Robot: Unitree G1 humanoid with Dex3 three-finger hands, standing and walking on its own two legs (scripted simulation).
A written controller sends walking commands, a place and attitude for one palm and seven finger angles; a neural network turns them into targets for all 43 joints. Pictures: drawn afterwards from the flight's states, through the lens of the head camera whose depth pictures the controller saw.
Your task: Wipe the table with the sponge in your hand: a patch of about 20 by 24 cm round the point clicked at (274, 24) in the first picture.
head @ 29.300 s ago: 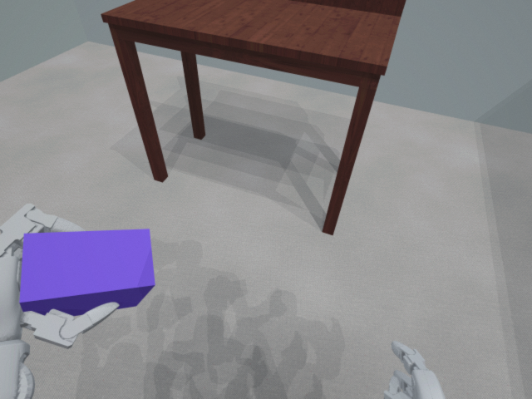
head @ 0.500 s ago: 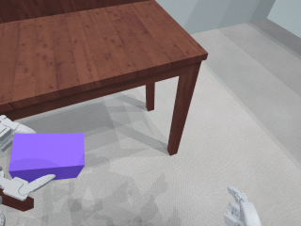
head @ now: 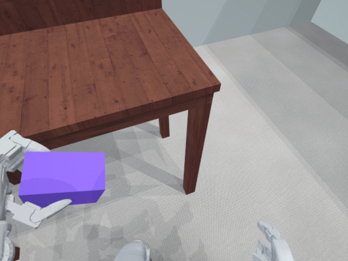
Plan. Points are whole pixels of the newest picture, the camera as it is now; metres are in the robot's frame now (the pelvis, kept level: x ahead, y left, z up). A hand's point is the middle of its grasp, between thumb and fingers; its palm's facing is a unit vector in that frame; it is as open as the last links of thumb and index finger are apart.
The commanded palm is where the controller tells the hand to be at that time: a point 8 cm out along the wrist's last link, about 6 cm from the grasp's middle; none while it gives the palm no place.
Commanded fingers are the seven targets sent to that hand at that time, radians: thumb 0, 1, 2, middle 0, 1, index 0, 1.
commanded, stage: take the last steps up to it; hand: left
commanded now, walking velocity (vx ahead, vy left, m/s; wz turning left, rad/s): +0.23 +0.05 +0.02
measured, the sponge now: (77, 180) +0.23 +0.20 +0.12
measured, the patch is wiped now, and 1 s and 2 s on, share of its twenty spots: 0.05 0.05 0.05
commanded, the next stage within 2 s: come to a stop and stand still in 0.34 s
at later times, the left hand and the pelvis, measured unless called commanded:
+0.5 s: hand (96, 127) +0.32 +0.17 +0.16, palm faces +0.42 -0.78 -0.47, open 10.8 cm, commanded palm +0.26 +0.21 +0.18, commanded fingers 0.00 0.10 1.30 -1.20 -1.60 -1.20 -1.60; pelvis +0.11 -0.07 +0.00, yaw +1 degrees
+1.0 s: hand (106, 116) +0.34 +0.16 +0.17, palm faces +0.42 -0.81 -0.41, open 10.8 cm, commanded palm +0.30 +0.20 +0.18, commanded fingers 0.00 0.10 1.30 -1.20 -1.60 -1.20 -1.60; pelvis +0.14 -0.08 +0.00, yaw +0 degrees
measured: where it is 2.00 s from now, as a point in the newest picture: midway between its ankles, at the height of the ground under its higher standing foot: outside the picture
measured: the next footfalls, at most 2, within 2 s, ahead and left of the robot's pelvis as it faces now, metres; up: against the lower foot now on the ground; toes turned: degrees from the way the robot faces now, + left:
left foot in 0.08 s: +0.14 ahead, +0.15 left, +0.00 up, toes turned +6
right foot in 0.30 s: +0.17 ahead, -0.13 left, +0.00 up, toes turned +1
